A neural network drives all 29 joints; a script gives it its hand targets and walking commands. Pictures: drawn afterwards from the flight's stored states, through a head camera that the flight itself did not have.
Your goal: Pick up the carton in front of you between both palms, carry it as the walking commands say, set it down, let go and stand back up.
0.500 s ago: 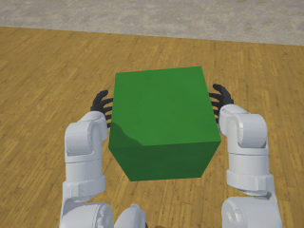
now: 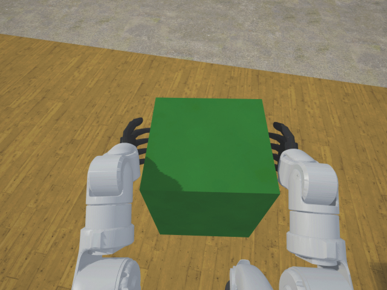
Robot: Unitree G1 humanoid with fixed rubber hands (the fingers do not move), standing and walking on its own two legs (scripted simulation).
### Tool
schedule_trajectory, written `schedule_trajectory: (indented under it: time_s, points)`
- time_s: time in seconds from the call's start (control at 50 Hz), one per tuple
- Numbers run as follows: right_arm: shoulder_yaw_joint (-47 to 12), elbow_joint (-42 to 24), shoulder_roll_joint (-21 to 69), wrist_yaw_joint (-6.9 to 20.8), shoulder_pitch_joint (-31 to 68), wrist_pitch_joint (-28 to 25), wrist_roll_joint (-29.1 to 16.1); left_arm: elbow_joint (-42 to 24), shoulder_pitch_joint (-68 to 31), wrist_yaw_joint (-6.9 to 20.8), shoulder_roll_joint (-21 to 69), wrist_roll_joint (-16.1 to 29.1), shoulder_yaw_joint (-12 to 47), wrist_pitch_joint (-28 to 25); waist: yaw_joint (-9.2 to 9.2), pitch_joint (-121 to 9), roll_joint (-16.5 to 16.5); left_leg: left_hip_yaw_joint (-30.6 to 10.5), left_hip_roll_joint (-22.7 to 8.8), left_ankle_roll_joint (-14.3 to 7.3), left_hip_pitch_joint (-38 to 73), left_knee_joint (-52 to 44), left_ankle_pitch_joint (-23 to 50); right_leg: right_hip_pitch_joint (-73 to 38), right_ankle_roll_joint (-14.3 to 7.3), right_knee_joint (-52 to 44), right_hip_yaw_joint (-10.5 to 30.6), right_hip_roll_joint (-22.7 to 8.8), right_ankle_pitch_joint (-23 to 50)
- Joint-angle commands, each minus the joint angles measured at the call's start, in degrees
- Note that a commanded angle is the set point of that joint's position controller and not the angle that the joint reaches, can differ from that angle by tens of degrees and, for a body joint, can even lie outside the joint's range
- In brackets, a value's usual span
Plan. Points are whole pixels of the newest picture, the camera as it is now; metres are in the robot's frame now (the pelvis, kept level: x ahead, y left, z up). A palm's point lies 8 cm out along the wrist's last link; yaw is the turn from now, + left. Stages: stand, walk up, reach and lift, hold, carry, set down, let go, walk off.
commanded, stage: carry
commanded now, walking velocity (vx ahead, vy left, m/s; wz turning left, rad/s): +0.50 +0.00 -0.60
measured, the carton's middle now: (206, 173) +0.36 +0.00 +0.01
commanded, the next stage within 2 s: none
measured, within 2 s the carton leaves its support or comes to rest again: neither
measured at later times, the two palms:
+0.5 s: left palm (193, 54) +0.69 +0.03 +0.07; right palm (303, 76) +0.62 -0.26 +0.07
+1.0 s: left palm (238, 21) +0.95 -0.13 +0.04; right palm (325, 46) +0.81 -0.39 +0.04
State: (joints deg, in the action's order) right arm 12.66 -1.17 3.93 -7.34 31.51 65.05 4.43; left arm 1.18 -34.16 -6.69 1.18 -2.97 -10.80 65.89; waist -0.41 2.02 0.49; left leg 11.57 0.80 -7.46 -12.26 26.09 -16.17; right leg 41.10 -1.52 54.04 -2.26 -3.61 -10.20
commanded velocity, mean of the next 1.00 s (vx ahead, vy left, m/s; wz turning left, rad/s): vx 0.50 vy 0.00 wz -0.19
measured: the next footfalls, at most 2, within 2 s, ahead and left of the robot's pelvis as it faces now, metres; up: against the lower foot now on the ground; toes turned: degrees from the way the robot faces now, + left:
right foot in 0.18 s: +0.27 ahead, -0.06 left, -0.02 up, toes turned -9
left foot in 0.66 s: +0.62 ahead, +0.00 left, -0.05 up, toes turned -22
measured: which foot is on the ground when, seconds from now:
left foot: down 0.00-0.16, up 0.18-0.64, down 0.66-1.00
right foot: up 0.00-0.16, down 0.18-0.64, up 0.66-1.00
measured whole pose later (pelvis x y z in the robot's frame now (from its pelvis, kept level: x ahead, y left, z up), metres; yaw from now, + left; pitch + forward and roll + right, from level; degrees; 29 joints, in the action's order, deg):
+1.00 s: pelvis +0.57 -0.09 -0.06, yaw -23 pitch +6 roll -1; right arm 10.6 5.1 1.0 -7.6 32.0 63.2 1.0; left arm 1.8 -31.2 -6.3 3.6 -6.4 -11.7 64.9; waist -5.9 -2.2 -1.1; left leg 1.3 -0.4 -0.9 -19.8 33.9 -15.6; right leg 29.5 -0.9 33.0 -2.5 0.9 -13.1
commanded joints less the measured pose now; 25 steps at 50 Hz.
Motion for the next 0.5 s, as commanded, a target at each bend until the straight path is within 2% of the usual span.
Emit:
schedule_trajectory:
  time_s: [0.0, 0.04, 0.08, 0.1, 0.12, 0.14, 0.16, 0.18, 0.2, 0.22, 0.24, 0.26, 0.28, 0.32, 0.38, 0.42, 0.48]
  points:
    - [-42.02, -8.5, 56.81, 13.94, 42.15, -0.36, -26.5, -8.0, -38.66, 10.79, 61.65, 23.19, 41.65, -1.21, -3.11, -27.14, -7.24, -5.26, -11.27, 2.97, 25.52, -0.37, 50.33, 1.95, -1.09, -8.45, -5.47, 4.08, 8.28]
    - [-41.9, -7.57, 54.82, 14.04, 40.53, 0.51, -26.53, -7.37, -37.26, 10.41, 59.36, 22.2, 41.17, -0.28, -4.33, -26.14, -7.24, -3.21, -10.25, 3.65, 28.09, 1.75, 52.65, 0.04, -2.37, -17.66, -8.35, 6.25, 13.18]
    - [-41.59, -5.67, 53.4, 14.24, 39.21, 1.36, -26.23, -6.08, -35.91, 10.36, 57.26, 21.19, 40.05, 0.81, -4.08, -25.97, -8.8, -0.65, -10.09, 4.93, 27.83, 5.97, 58.91, -7.06, -4.44, -25.93, -10.49, 8.51, 16.7]
    - [-41.4, -4.62, 53.08, 14.43, 39.15, 1.69, -26.2, -5.35, -35.44, 10.46, 56.26, 20.76, 39.17, 1.31, -2.56, -26.75, -10.25, -0.39, -11.31, 5.52, 25.48, 10.08, 62.62, -13.26, -5.79, -27.28, -10.58, 9.33, 16.91]
    - [-41.26, -3.53, 52.98, 14.68, 39.48, 1.97, -26.25, -4.66, -35.43, 10.63, 55.34, 20.49, 38.26, 1.72, -0.2, -28.33, -11.12, -0.07, -12.59, 6.32, 22.26, 16.45, 64.14, -20.46, -7.07, -27.99, -9.78, 9.31, 16.18]
    - [-41.27, -2.41, 52.98, 14.99, 40.51, 2.19, -26.5, -3.81, -35.71, 10.93, 55.03, 20.4, 37.37, 1.98, 2.94, -29.8, -9.01, 1.29, -11.78, 7.26, 17.0, 26.3, 58.03, -29.84, -7.93, -33.41, -8.32, 7.99, 20.62]
    - [-41.28, -1.92, 53.31, 15.3, 43.09, 2.33, -26.62, -2.87, -35.95, 11.39, 54.84, 20.24, 36.34, 2.15, 4.88, -29.46, -2.94, -0.75, -8.39, 6.97, 2.78, 37.99, 29.44, -42.76, -8.94, -31.26, -0.85, 2.74, 29.93]
    - [-40.7, -0.44, 54.53, 15.44, 43.5, 3.01, -26.39, 0.01, -37.2, 11.58, 52.78, 19.51, 35.07, 2.34, 2.91, -32.16, 8.03, -4.28, -1.36, 8.27, -17.18, 49.88, -14.51, -59.59, -15.44, -16.15, 16.4, -9.83, 63.53]
    - [-39.21, 1.96, 54.36, 15.08, 42.5, 3.54, -26.07, 2.79, -34.8, 11.74, 52.36, 19.43, 33.97, 2.53, 5.11, -39.3, 13.41, -11.09, 3.42, 9.68, -32.07, 64.02, -21.71, -71.14, -24.94, -20.51, 32.62, -14.78, 53.18]
    - [-38.68, 1.6, 54.49, 14.7, 43.95, 3.48, -25.59, 2.69, -35.04, 12.48, 55.06, 20.97, 34.44, 2.52, 5.99, -37.8, 9.84, -14.56, -0.56, 8.49, -37.6, 65.72, -19.2, -68.82, -24.68, -23.97, 32.44, -14.63, 35.72]
    - [-38.78, 1.2, 55.48, 14.26, 46.15, 3.27, -25.4, 1.44, -38.55, 13.25, 57.89, 22.84, 35.34, 2.42, 5.25, -32.58, 3.66, -14.86, -3.32, 8.16, -38.78, 60.19, -15.18, -60.79, -20.65, -25.88, 28.21, -12.07, 28.09]
    - [-38.2, 0.53, 56.78, 13.75, 47.4, 2.89, -24.93, -0.28, -42.82, 13.92, 60.67, 24.93, 36.38, 2.32, 3.82, -28.87, -0.53, -14.1, -4.36, 8.58, -37.05, 54.14, -12.36, -53.38, -17.79, -27.33, 25.06, -9.63, 27.51]
    - [-37.54, -0.05, 57.43, 13.17, 47.74, 2.54, -24.15, -1.69, -46.18, 14.43, 62.94, 26.76, 37.24, 2.21, 2.86, -27.53, -2.29, -13.72, -4.93, 9.21, -33.54, 49.93, -10.37, -47.25, -16.45, -28.83, 23.65, -8.23, 26.38]
    - [-36.82, -0.77, 58.03, 12.19, 46.88, 2.0, -22.91, -3.47, -49.1, 14.81, 65.37, 28.94, 38.13, 1.88, 2.07, -27.6, -0.18, -12.69, -5.29, 10.75, -29.38, 45.32, -8.2, -40.71, -15.51, -29.69, 21.78, -6.32, 27.29]
    - [-37.22, -1.76, 58.24, 10.9, 45.22, 1.44, -21.66, -4.75, -48.2, 14.66, 65.28, 29.51, 38.08, 1.6, 3.11, -28.71, 2.23, -11.74, -5.24, 11.98, -32.62, 38.65, -2.48, -43.19, -14.59, -26.57, 19.6, -3.99, 39.34]
    - [-38.06, -3.36, 57.81, 10.27, 44.94, 1.28, -21.44, -5.9, -46.96, 14.45, 64.25, 29.19, 37.97, 1.56, 4.02, -29.35, 2.82, -11.25, -4.54, 11.94, -34.72, 34.1, 2.16, -46.15, -13.39, -24.93, 19.37, -2.41, 43.41]
    - [-39.23, -5.12, 56.72, 9.7, 44.28, 1.52, -21.47, -6.38, -44.13, 14.18, 62.42, 28.22, 38.01, 1.86, 5.19, -29.66, 3.73, -10.83, -3.08, 11.11, -34.72, 25.71, 8.37, -49.28, -11.86, -22.52, 19.02, 0.09, 43.57]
